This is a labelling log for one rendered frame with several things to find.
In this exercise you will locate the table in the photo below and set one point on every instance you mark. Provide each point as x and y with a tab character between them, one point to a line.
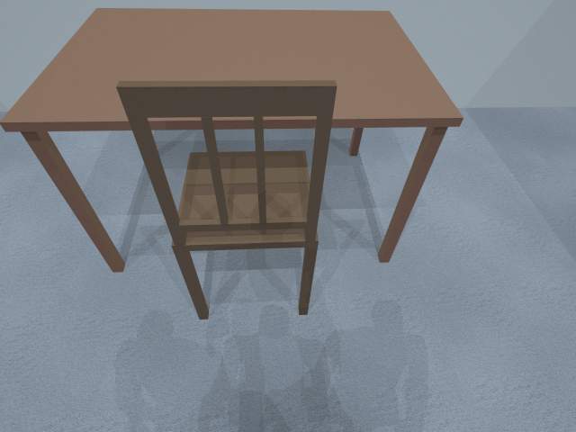
382	82

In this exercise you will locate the chair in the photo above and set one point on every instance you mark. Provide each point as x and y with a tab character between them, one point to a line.
237	200

